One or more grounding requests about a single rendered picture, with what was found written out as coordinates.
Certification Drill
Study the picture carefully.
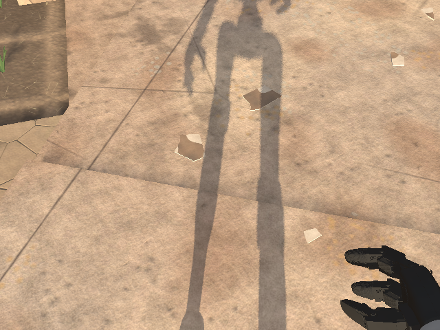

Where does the robot right hand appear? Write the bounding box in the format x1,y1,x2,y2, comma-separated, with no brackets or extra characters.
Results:
340,245,440,330

